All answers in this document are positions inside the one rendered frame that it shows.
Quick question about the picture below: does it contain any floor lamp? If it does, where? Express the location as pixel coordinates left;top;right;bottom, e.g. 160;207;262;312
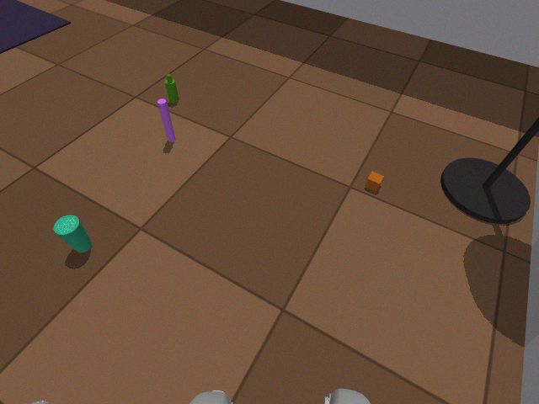
440;117;539;224

